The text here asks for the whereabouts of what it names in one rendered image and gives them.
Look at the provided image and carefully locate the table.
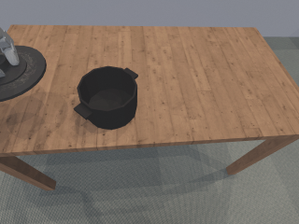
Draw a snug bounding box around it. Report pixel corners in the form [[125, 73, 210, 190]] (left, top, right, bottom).
[[0, 24, 299, 191]]

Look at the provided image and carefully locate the knob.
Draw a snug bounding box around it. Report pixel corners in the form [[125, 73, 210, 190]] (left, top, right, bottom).
[[0, 54, 10, 71]]

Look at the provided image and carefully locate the pot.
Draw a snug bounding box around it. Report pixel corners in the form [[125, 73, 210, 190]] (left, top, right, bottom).
[[74, 66, 138, 130]]

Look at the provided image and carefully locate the lid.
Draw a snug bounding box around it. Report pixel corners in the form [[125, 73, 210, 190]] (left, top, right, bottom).
[[0, 45, 47, 102]]

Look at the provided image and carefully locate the left robot hand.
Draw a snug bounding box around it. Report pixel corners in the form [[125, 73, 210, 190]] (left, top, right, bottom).
[[0, 27, 20, 77]]

